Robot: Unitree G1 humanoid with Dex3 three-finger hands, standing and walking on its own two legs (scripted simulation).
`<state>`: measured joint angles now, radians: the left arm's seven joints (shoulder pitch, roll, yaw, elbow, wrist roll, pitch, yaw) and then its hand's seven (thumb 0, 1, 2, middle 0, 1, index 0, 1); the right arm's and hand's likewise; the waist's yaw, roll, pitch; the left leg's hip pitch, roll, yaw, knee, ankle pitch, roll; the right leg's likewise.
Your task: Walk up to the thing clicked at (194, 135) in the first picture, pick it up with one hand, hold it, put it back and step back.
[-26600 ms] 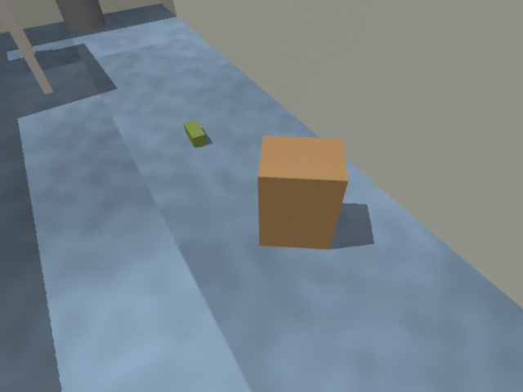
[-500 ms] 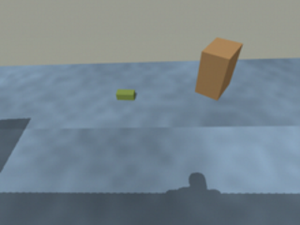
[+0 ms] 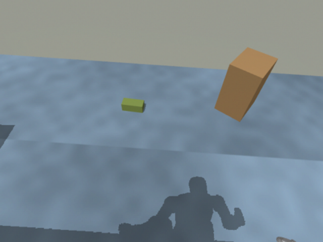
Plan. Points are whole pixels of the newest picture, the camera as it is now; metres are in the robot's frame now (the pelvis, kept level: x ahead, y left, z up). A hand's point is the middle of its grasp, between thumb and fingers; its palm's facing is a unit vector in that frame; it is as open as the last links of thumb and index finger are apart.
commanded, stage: walk up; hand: left
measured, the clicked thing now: (133, 105) +1.26 +0.23 -0.72
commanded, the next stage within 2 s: none
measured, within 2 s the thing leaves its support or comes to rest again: neither
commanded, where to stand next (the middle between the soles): +0.87 +0.00 m, yaw -2 degrees
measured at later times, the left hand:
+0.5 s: hand (82, 191) +0.29 +0.24 -0.11, palm faces -0.03 -0.91 -0.41, open 7.4 cm
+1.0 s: hand (91, 130) +0.52 +0.27 -0.13, palm faces -0.11 -0.93 -0.35, open 7.4 cm
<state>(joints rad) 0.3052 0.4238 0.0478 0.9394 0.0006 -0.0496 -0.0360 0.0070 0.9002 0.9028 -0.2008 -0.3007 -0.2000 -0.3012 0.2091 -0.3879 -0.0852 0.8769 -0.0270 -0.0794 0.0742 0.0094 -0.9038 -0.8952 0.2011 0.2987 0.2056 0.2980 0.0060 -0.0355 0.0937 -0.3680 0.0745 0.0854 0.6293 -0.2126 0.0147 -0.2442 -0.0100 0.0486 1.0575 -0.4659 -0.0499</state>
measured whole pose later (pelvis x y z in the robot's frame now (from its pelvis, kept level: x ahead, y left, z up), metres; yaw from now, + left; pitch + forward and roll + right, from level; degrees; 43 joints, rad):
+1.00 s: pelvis +0.44 +0.00 +0.01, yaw -2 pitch -2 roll +1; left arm 0.27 0.43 0.05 0.91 0.01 -0.05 -0.07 0.01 0.90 0.90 -0.20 -0.30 -0.20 -0.30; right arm 0.34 -0.42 -0.05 0.85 -0.01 -0.08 0.06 0.01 -0.90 -0.90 0.20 0.30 0.21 0.30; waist -0.03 -0.02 0.07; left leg -0.16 0.03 0.12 0.49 -0.30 0.03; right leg -0.50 -0.10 -0.03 0.74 -0.24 -0.02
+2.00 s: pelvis +0.77 +0.00 +0.00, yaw -2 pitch -3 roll +0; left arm 0.21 0.38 0.03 0.88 0.01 -0.06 -0.02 0.00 0.90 0.90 -0.20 -0.30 -0.20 -0.30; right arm 0.27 -0.41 -0.02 0.90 0.00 -0.01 0.01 0.01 -0.90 -0.90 0.20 0.30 0.20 0.30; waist -0.01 0.04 0.12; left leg -0.35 0.03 0.02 1.00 -0.55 0.04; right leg -0.38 -0.04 -0.05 0.66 -0.23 -0.02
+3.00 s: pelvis +0.84 +0.01 +0.03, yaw -2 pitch -2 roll +0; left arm 0.06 0.34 0.01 1.17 0.01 -0.01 -0.01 0.00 0.90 0.90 -0.20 -0.30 -0.20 -0.30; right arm 0.05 -0.36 -0.01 1.17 -0.01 -0.02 0.01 0.01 -0.90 -0.90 0.20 0.30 0.20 0.30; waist 0.00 0.01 0.05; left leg -0.10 0.03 0.05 0.31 -0.17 -0.02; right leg -0.12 -0.03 -0.02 0.31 -0.16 0.02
